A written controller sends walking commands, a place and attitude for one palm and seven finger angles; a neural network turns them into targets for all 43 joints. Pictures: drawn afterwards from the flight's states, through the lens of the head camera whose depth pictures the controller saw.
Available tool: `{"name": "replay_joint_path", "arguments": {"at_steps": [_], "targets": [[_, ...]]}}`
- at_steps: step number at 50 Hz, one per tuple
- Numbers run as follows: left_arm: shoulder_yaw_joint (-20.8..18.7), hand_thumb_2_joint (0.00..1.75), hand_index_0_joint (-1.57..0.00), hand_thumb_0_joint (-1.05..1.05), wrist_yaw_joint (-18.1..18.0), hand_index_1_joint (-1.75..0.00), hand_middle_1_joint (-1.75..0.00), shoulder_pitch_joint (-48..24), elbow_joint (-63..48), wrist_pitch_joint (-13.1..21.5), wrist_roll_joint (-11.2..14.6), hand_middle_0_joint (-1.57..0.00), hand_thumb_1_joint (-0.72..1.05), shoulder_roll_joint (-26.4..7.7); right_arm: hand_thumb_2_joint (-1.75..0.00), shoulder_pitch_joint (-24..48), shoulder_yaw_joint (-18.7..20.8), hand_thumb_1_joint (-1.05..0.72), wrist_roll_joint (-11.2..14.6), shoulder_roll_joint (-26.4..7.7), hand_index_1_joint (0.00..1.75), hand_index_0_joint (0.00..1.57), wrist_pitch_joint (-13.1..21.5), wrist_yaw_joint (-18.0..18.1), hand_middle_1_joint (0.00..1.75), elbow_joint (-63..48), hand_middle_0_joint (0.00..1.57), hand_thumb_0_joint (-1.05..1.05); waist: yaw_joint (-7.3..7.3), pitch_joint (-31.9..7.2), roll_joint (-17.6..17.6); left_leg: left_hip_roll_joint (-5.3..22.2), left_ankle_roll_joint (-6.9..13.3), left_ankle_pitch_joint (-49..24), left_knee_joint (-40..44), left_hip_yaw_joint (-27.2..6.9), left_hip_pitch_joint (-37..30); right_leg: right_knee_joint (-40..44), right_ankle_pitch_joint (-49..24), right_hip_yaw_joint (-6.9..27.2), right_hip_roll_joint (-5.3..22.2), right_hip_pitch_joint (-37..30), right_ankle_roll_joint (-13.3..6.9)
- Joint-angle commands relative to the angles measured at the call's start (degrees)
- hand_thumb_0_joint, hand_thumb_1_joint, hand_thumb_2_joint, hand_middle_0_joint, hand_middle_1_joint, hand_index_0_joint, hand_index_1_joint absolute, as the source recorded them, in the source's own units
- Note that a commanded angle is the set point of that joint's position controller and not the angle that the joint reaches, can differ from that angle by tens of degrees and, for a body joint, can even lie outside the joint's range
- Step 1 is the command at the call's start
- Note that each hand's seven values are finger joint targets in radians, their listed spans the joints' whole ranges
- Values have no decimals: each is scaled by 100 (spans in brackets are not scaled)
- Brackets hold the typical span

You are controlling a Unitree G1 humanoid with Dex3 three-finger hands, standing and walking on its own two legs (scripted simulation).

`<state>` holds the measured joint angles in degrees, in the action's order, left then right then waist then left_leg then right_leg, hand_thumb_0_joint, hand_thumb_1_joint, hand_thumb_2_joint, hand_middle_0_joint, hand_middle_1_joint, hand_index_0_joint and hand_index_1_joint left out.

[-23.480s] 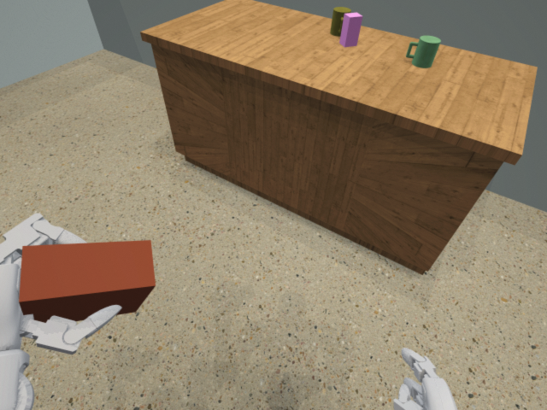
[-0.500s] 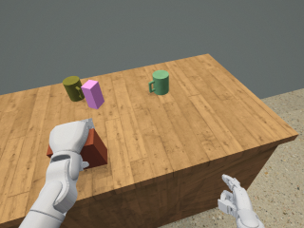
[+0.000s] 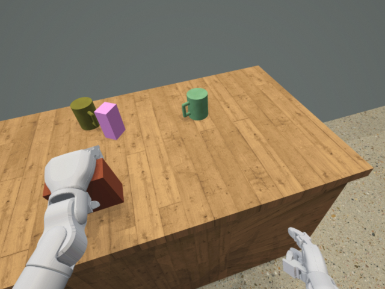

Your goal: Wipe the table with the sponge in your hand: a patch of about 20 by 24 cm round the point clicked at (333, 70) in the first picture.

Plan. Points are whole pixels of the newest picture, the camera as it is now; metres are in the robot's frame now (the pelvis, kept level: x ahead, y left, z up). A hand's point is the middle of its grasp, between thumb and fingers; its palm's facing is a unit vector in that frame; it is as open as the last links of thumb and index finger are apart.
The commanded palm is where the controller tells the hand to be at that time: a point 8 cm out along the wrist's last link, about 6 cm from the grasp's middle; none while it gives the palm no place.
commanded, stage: move the sponge above the wiping area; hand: left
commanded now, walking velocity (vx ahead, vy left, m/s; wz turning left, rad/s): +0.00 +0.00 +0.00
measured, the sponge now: (91, 193) +0.27 +0.29 +0.05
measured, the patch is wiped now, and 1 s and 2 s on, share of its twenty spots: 0.00 0.00 0.00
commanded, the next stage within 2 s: lower the sponge onto the table in 1.74 s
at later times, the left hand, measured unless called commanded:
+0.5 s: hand (77, 180) +0.27 +0.30 +0.10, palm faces +0.12 -0.06 -0.99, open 9.7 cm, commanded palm +0.23 +0.27 +0.15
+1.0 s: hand (75, 185) +0.26 +0.30 +0.09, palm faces +0.07 -0.08 -0.99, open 9.7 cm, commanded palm +0.23 +0.27 +0.15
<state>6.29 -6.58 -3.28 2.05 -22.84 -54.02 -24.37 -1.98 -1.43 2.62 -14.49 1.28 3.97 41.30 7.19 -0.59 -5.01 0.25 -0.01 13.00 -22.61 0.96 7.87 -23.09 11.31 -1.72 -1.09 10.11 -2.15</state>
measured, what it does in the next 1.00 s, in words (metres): stands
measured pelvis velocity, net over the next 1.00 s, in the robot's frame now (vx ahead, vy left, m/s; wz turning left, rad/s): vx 0.00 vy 0.00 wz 0.01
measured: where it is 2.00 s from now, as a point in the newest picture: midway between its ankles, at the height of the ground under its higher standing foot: outside the picture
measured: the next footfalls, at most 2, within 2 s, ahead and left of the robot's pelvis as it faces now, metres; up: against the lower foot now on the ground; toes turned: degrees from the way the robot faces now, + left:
none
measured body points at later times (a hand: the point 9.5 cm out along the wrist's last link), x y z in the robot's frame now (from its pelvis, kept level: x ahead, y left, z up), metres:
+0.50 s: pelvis +0.00 +0.00 +0.00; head -0.01 -0.04 +0.45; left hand +0.26 +0.29 +0.15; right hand +0.26 -0.19 -0.08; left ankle -0.01 +0.12 -0.74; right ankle +0.01 -0.10 -0.74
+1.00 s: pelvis +0.00 +0.00 +0.00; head -0.02 -0.04 +0.45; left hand +0.25 +0.30 +0.14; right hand +0.25 -0.19 -0.08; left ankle -0.01 +0.12 -0.74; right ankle +0.01 -0.10 -0.74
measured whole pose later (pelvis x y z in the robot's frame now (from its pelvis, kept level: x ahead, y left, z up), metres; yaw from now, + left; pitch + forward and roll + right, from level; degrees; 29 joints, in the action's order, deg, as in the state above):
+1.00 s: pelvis +0.00 +0.00 +0.00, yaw +0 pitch -2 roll +0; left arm 7.0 -3.2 -5.1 3.1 -33.8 -52.4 -24.5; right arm 0.7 -3.2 3.9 -14.6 -1.8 2.8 40.9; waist 6.4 -0.5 -5.6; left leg -0.2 0.3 12.3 -21.8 0.6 7.2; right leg -22.7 11.0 -1.8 -0.7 9.5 -1.8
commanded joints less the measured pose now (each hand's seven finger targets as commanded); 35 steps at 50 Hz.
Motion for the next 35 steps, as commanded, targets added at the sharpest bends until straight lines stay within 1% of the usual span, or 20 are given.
{"name": "replay_joint_path", "arguments": {"at_steps": [1, 2, 5, 7, 8, 10, 11, 12, 15, 16, 17, 20, 21, 25, 26, 27, 30, 31, 32, 35], "targets": [[-573, 130, -120, 0, -33, -160, -160, -878, -987, -716, 65, -120, 10, -913, -90, 1609, 172, -90, 99, -665, 30, 20, 235, -128, 30, -1067, 20, 0, 77, -1181, 256, -161, 127, -1685, 199, -373, -199, 263, -1298, 523, 115, -646, -200], [-152, 130, -120, 0, 150, -160, -160, -746, -1049, -836, 134, -120, 10, -538, -90, 1572, 146, -90, 123, -646, 30, 20, 192, -148, 30, -1174, 20, 0, -2, -1122, 455, -142, 164, -1618, 212, -333, -111, 236, -1300, 380, 133, -652, -138], [76, 130, -120, 0, 550, -160, -160, -903, -1033, -939, 112, -120, 10, -594, -90, 1520, 95, -90, 161, -694, 30, 20, 67, -107, 30, -1237, 20, 0, -137, -905, 838, -163, 234, -1214, 205, -391, -16, 300, -913, 386, 132, -417, -71], [94, 130, -120, 0, 700, -160, -160, -1347, -1285, -796, -76, -120, 10, -747, -90, 1465, 72, -90, 131, -682, 30, 20, 78, -66, 30, -1307, 20, 0, -186, -1114, 758, -183, 299, -1097, 144, -370, -95, 264, -720, 416, 110, -381, -83], [-170, 130, -120, 0, 691, -160, -160, -1495, -1417, -627, -187, -120, 10, -1056, -90, 1405, 85, -90, 93, -668, 30, 20, 82, -54, 30, -1280, 20, 0, -143, -1255, 780, -191, 299, -1182, 102, -399, -187, 246, -781, 464, 99, -408, -103], [-303, 130, -120, 0, 589, -160, -160, -1728, -1828, -223, -285, -120, 10, -1181, -90, 1301, 94, -90, 12, -605, 30, 20, 135, -14, 30, -1312, 20, 0, -66, -1574, 546, -187, 304, -1439, 64, -433, -386, 176, -1024, 472, 91, -540, -136], [-643, 130, -120, 0, 470, -160, -160, -1957, -2069, -17, -343, -120, 10, -1564, -90, 1299, 103, -90, -45, -618, 30, 20, 178, 35, 30, -1270, 20, 0, -41, -1680, 293, -167, 289, -1395, 74, -489, -502, 217, -955, 643, 33, -550, -191], [-561, 130, -120, 0, 334, -160, -160, -2158, -2136, 167, -412, -120, 10, -1390, -90, 1222, 95, -90, -63, -509, 30, 20, 246, 75, 30, -1280, 20, 0, -45, -1849, 213, -181, 287, -1508, 50, -439, -534, 167, -989, 557, 58, -602, -189], [-890, 130, -120, 0, -80, -160, -160, -2067, -1672, 345, -517, -120, 10, -1522, -90, 1145, 140, -90, -91, -531, 30, 20, 267, 103, 30, -1043, 20, 0, 19, -1570, 11, -149, 170, -1643, 108, -456, -546, 290, -1055, 632, 29, -449, -282], [-1132, 130, -120, 0, -197, -160, -160, -2021, -1728, 264, -511, -120, 10, -1755, -90, 1227, 147, -90, -83, -563, 30, 20, 278, 89, 30, -1028, 20, 0, 81, -1534, -240, -159, 164, -1605, 144, -508, -590, 352, -988, 776, -8, -463, -346], [-865, 130, -120, 0, -276, -160, -160, -2051, -1612, 158, -465, -120, 10, -1384, -90, 1233, 135, -90, -41, -491, 30, 20, 297, 61, 30, -1030, 20, 0, 10, -1532, -178, -145, 157, -1685, 131, -405, -522, 300, -1062, 615, 30, -501, -305], [-749, 130, -120, 0, -280, -160, -160, -1770, -1110, -299, -193, -120, 10, -1191, -90, 1448, 126, -90, 36, -568, 30, 20, 230, -31, 30, -930, 20, 0, 35, -1272, 3, -125, 97, -1619, 203, -398, -374, 363, -1074, 528, 78, -479, -250], [-797, 130, -120, 0, -202, -160, -160, -1593, -1018, -488, -113, -120, 10, -1211, -90, 1578, 111, -90, 58, -602, 30, 20, 213, -54, 30, -955, 20, 0, 61, -1140, 39, -146, 107, -1522, 245, -409, -342, 403, -974, 593, 71, -508, -263], [-34, 130, -120, 0, 376, -160, -160, -1263, -759, -1002, 30, -120, 10, -678, -90, 1674, 64, -90, 156, -666, 30, 20, 38, -85, 30, -1084, 20, 0, -98, -866, 539, -150, 167, -1227, 316, -388, -90, 404, -786, 391, 123, -426, -126], [13, 130, -120, 0, 516, -160, -160, -1260, -853, -1017, 13, -120, 10, -660, -90, 1731, 60, -90, 170, -674, 30, 20, 23, -84, 30, -1156, 20, 0, -118, -858, 432, -166, 188, -1156, 317, -390, -109, 402, -692, 460, 98, -396, -158], [266, 130, -120, 0, 650, -160, -160, -1309, -1055, -969, -12, -120, 10, -481, -90, 1636, 43, -90, 166, -656, 30, 20, 22, -94, 30, -1244, 20, 0, -155, -1069, 478, -168, 233, -1179, 279, -380, -129, 315, -723, 339, 104, -450, -131], [173, 130, -120, 0, 823, -160, -160, -1686, -1390, -604, -182, -120, 10, -765, -90, 1467, 53, -90, 95, -645, 30, 20, 16, -81, 30, -1288, 20, 0, -165, -1322, 522, -169, 288, -1161, 217, -427, -232, 268, -697, 356, 99, -441, -124], [-135, 130, -120, 0, 766, -160, -160, -1852, -1697, -389, -237, -120, 10, -1103, -90, 1453, 60, -90, 49, -645, 30, 20, 58, -58, 30, -1306, 20, 0, -134, -1435, 397, -149, 291, -1156, 199, -480, -322, 253, -673, 491, 40, -468, -175], [-118, 130, -120, 0, 682, -160, -160, -1952, -1951, -165, -323, -120, 10, -1030, -90, 1336, 62, -90, 18, -565, 30, 20, 133, -42, 30, -1364, 20, 0, -80, -1764, 390, -161, 315, -1329, 145, -459, -387, 148, -780, 396, 55, -594, -164], [-546, 130, -120, 0, 238, -160, -160, -2005, -2024, 333, -472, -120, 10, -1276, -90, 1159, 139, -90, -88, -533, 30, 20, 210, 5, 30, -1184, 20, 0, 14, -1767, 139, -87, 206, -1649, 152, -545, -580, 183, -1012, 528, 1, -503, -246]]}}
